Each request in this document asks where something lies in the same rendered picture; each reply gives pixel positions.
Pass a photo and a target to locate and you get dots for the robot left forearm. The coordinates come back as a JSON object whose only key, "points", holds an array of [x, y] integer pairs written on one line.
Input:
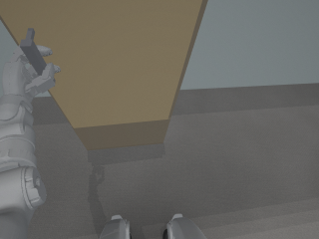
{"points": [[17, 137]]}

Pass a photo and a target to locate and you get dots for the handle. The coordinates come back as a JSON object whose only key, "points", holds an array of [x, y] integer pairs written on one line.
{"points": [[32, 53]]}

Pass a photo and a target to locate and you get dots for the left robot hand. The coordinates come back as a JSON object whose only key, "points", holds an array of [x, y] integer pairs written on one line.
{"points": [[17, 80]]}

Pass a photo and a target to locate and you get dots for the robot right thigh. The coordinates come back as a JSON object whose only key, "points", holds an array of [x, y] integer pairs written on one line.
{"points": [[183, 228]]}

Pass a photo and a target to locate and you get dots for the robot thigh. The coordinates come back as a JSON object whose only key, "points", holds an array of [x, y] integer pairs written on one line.
{"points": [[183, 228], [116, 229]]}

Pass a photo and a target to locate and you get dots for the robot left thigh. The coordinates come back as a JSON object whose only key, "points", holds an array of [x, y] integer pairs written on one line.
{"points": [[116, 229]]}

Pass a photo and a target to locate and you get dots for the left robot upper arm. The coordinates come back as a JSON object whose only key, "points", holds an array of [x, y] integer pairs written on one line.
{"points": [[21, 192]]}

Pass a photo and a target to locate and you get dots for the cupboard door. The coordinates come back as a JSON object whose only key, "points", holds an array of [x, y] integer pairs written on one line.
{"points": [[120, 60]]}

